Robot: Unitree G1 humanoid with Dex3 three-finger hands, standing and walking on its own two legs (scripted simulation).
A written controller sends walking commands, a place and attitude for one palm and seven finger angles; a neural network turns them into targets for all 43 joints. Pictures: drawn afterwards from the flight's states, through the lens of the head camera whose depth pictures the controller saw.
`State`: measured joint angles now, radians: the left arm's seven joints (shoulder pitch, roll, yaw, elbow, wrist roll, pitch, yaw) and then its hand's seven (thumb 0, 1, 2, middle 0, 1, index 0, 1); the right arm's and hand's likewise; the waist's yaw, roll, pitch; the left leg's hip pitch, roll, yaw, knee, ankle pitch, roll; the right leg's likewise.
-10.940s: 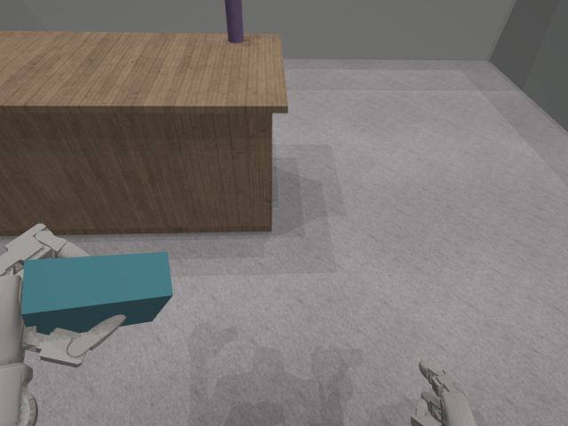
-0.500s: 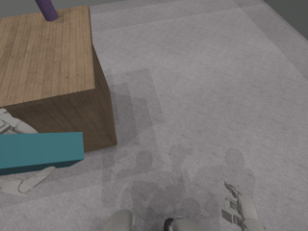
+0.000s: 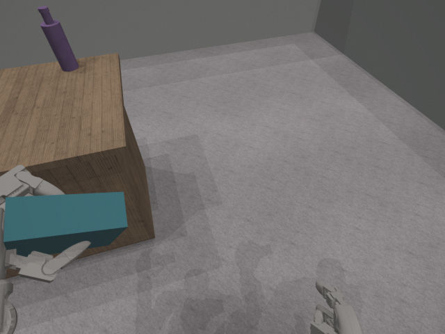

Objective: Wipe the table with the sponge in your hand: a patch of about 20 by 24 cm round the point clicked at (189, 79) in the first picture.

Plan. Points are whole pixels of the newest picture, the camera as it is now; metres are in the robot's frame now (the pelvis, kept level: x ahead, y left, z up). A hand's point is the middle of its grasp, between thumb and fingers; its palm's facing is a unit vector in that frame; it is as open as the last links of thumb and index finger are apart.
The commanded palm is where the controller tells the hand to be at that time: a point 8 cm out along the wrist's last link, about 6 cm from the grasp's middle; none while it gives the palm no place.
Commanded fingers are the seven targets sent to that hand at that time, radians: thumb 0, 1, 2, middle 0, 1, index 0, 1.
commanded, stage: take the last steps up to it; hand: left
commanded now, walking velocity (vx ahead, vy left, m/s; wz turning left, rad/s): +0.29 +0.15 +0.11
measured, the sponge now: (84, 224) +0.22 +0.22 +0.15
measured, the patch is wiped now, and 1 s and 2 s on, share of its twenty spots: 0.00 0.00 0.00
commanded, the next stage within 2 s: come to a stop and stand still in 1.20 s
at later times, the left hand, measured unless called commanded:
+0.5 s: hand (31, 222) +0.20 +0.27 +0.18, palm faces +0.45 -0.77 -0.46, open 9.4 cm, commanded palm +0.15 +0.30 +0.19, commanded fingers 0.00 0.10 1.30 -1.20 -1.60 -1.20 -1.60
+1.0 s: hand (44, 169) +0.30 +0.32 +0.17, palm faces +0.39 -0.76 -0.52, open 9.4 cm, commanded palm +0.24 +0.36 +0.19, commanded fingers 0.00 0.10 1.30 -1.20 -1.60 -1.20 -1.60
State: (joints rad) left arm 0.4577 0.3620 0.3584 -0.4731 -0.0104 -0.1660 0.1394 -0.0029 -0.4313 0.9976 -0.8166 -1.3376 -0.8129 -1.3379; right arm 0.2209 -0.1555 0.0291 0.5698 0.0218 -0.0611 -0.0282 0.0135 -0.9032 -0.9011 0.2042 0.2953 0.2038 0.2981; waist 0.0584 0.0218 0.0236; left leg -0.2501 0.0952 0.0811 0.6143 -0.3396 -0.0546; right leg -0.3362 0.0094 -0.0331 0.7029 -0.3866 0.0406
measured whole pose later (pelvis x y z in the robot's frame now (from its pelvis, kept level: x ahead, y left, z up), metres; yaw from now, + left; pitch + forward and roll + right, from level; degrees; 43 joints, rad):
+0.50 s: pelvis +0.00 +0.02 +0.01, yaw +2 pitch -1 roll +2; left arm 0.51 0.38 0.38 -0.48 0.00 -0.24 0.16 0.00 -0.43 1.00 -0.82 -1.34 -0.81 -1.34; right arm 0.24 -0.25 -0.07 0.63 0.01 -0.06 -0.07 0.02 -0.91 -0.90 0.20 0.29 0.20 0.30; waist 0.00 -0.04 0.04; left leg -0.23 0.01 0.11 0.52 -0.27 0.01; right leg -0.36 -0.06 -0.05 0.81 -0.46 0.01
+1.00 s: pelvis +0.10 +0.07 +0.01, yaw +4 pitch +1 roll +3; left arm 0.53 0.37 0.37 -0.54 0.00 -0.24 0.15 0.00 -0.43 1.00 -0.82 -1.34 -0.82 -1.34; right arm 0.18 -0.25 -0.05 0.61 0.00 -0.04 -0.05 0.01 -0.90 -0.90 0.21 0.30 0.20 0.30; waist 0.01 -0.03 0.13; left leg -0.39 0.05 0.15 0.56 -0.23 -0.01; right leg -0.18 -0.15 -0.13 0.53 -0.36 0.04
